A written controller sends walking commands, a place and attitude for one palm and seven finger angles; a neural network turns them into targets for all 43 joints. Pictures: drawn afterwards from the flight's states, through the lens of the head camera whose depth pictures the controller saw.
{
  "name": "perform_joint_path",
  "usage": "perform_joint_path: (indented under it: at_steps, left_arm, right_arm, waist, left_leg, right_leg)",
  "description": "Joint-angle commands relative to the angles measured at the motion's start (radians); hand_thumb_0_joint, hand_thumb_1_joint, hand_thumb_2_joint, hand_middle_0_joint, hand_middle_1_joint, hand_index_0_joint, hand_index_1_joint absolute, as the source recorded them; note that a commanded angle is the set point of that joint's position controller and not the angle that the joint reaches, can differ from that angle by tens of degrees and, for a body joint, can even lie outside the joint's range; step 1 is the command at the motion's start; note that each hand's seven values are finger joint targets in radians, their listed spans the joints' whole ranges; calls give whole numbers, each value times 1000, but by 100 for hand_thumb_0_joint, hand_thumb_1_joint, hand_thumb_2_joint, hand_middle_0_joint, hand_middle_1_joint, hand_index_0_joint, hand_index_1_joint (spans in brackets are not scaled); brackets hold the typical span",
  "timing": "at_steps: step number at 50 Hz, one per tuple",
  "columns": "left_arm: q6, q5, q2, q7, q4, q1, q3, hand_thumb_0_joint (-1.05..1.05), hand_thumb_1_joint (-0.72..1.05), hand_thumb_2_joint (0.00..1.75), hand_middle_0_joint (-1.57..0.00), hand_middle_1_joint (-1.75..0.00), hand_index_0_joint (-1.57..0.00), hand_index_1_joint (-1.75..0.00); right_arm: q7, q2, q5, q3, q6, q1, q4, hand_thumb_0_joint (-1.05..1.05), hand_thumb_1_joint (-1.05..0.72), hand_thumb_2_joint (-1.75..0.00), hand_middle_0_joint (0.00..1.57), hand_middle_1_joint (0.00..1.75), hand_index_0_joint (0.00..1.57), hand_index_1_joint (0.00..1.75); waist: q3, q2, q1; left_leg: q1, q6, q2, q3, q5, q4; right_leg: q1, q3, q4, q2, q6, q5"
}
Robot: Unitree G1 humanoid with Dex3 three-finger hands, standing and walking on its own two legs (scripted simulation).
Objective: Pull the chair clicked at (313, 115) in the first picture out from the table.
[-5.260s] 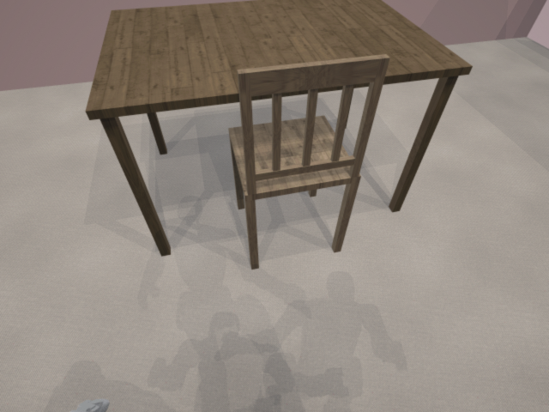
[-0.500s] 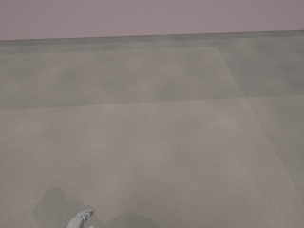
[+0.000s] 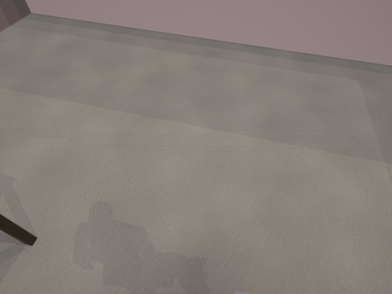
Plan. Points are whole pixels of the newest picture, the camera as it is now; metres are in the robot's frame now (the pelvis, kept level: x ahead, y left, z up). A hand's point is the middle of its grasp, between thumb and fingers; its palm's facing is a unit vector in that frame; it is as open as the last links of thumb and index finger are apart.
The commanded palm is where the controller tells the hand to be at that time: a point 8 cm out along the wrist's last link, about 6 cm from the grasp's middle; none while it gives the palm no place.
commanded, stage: turn to face it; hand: left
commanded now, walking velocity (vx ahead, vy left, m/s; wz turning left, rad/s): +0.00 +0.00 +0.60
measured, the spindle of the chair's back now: out of the picture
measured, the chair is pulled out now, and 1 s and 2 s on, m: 0.00 0.00 0.00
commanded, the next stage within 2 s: none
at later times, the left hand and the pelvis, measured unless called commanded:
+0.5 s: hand out of the picture -0.06 +0.20 -0.18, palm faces +0.38 -0.90 -0.22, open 7.4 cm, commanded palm none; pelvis -0.02 +0.00 -0.01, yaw +20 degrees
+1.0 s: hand out of the picture +0.00 +0.25 -0.14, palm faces +0.56 -0.78 -0.28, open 7.4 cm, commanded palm none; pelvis -0.01 +0.00 +0.00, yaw +36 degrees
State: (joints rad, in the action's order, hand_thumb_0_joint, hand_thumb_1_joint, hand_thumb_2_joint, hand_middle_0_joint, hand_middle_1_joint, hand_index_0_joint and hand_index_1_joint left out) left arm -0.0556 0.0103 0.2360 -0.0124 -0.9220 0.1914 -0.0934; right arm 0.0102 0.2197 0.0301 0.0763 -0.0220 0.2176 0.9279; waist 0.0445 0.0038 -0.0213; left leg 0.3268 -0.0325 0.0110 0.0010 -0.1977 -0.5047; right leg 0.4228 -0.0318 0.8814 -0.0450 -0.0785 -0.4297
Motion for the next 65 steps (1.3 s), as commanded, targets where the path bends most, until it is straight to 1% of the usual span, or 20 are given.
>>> perform_joint_path:
  at_steps: [1,3,5,7,10,19,23,24,25,26,32,42,48,49,50,51,52,55,57,65]
  left_arm:
    - [37,-7,45,-10,83,48,1,0,90,90,-20,-30,-20,-30]
    - [52,-4,83,-17,70,138,-6,0,90,90,-20,-30,-20,-30]
    - [59,17,238,-24,98,123,-22,0,90,90,-20,-30,-20,-30]
    - [60,11,182,-29,122,31,-19,0,90,90,-20,-30,-20,-30]
    - [72,14,129,-24,126,3,6,0,90,90,-20,-30,-20,-30]
    - [56,22,199,-18,77,139,-13,0,90,90,-20,-30,-20,-30]
    - [46,15,207,-12,68,111,-26,0,90,90,-20,-30,-20,-30]
    - [42,6,189,-8,75,105,-25,0,90,90,-20,-30,-20,-30]
    - [40,-1,122,2,122,93,-16,0,90,90,-20,-30,-20,-30]
    - [34,9,108,-4,158,22,3,0,90,90,-20,-30,-20,-30]
    - [24,6,114,1,86,24,-9,0,90,90,-20,-30,-20,-30]
    - [27,0,101,-10,143,-107,0,0,90,90,-20,-30,-20,-30]
    - [38,-12,95,-20,136,-19,4,0,90,90,-20,-30,-20,-30]
    - [45,-12,106,-22,127,26,0,0,90,90,-20,-30,-20,-30]
    - [56,-4,160,-28,123,57,-10,0,90,90,-20,-30,-20,-30]
    - [61,13,246,-33,136,52,-26,0,90,90,-20,-30,-20,-30]
    - [49,7,257,-31,154,35,-15,0,90,90,-20,-30,-20,-30]
    - [59,1,147,-23,168,-81,7,0,90,90,-20,-30,-20,-30]
    - [67,4,125,-22,158,-68,13,0,90,90,-20,-30,-20,-30]
    - [63,17,178,-21,91,107,-1,0,90,90,-20,-30,-20,-30]
  right_arm:
    - [-1,206,-5,54,0,-29,-85,0,-90,-90,20,30,20,30]
    - [-7,182,-17,53,-4,-68,-106,0,-90,-90,20,30,20,30]
    - [-18,103,-18,39,-5,-73,-155,0,-90,-90,20,30,20,30]
    - [-25,138,-9,52,-27,-81,-132,0,-90,-90,20,30,20,30]
    - [-40,117,-9,36,-27,-70,-96,0,-90,-90,20,30,20,30]
    - [-44,85,-21,9,-23,-214,-131,0,-90,-90,20,30,20,30]
    - [-39,106,-19,12,-5,-126,-118,0,-90,-90,20,30,20,30]
    - [-37,159,-16,27,5,-53,-100,0,-90,-90,20,30,20,30]
    - [-30,288,-10,61,14,16,-95,0,-90,-90,20,30,20,30]
    - [-26,335,-20,68,4,91,-69,0,-90,-90,20,30,20,30]
    - [3,200,-16,27,18,-66,-101,0,-90,-90,20,30,20,30]
    - [2,208,-7,43,10,37,-65,0,-90,-90,20,30,20,30]
    - [0,213,-8,52,-2,-18,-80,0,-90,-90,20,30,20,30]
    - [-2,201,-14,52,-4,-29,-86,0,-90,-90,20,30,20,30]
    - [-7,149,-25,45,-3,-10,-89,0,-90,-90,20,30,20,30]
    - [-8,85,-29,37,0,15,-113,0,-90,-90,20,30,20,30]
    - [-8,140,-12,51,-6,20,-116,0,-90,-90,20,30,20,30]
    - [-30,131,-8,52,-31,14,-65,0,-90,-90,20,30,20,30]
    - [-39,117,-11,47,-35,26,-54,0,-90,-90,20,30,20,30]
    - [-40,100,-17,22,-36,-139,-86,0,-90,-90,20,30,20,30]
  waist:
    - [-110,158,12]
    - [-127,70,59]
    - [-68,-323,61]
    - [-25,-215,18]
    - [5,-165,4]
    - [-50,-235,92]
    - [-106,-209,46]
    - [-156,-93,3]
    - [-185,255,-39]
    - [-186,277,-73]
    - [-83,138,20]
    - [-84,127,-21]
    - [-110,135,27]
    - [-125,105,51]
    - [-132,-39,64]
    - [-124,-324,61]
    - [-105,-193,49]
    - [6,-159,-11]
    - [10,-174,-17]
    - [-21,-202,62]
  left_leg:
    - [-103,-126,-223,313,272,108]
    - [24,-60,-156,277,168,0]
    - [298,74,52,36,-387,-428]
    - [267,66,-10,83,-309,-668]
    - [274,101,-42,19,-192,-697]
    - [127,98,-32,-97,-258,-314]
    - [-66,74,-22,-129,-93,-6]
    - [-247,50,-66,-68,75,117]
    - [-451,-78,-352,300,457,132]
    - [-414,-186,-459,359,681,115]
    - [-209,-114,-231,188,495,142]
    - [-236,-155,-224,382,393,145]
    - [-77,-121,-170,444,370,75]
    - [-9,-87,-137,427,281,34]
    - [143,-24,-68,362,51,-76]
    - [324,73,89,117,-350,-326]
    - [267,78,49,113,-403,-524]
    - [255,91,-15,79,-209,-744]
    - [252,107,-26,45,-147,-758]
    - [222,123,-43,-35,-228,-510]
  right_leg:
    - [-96,-5,-221,32,12,39]
    - [-302,11,-505,-7,21,206]
    - [-316,408,-665,-447,207,274]
    - [-169,321,-654,-387,218,205]
    - [-236,73,-557,-280,190,472]
    - [-364,-35,-477,-327,200,670]
    - [-325,-119,-334,-314,128,624]
    - [-214,-154,-170,-290,78,538]
    - [116,-183,74,-144,-12,-13]
    - [197,-85,208,-108,-19,-250]
    - [131,24,282,-80,-26,48]
    - [100,56,51,-17,-23,1]
    - [-185,41,-270,44,7,85]
    - [-300,40,-416,30,11,185]
    - [-462,159,-571,-100,38,202]
    - [-523,450,-631,-399,159,268]
    - [-346,413,-622,-483,240,305]
    - [-204,173,-602,-286,187,307]
    - [-213,76,-581,-252,170,400]
    - [-364,-11,-513,-300,198,657]
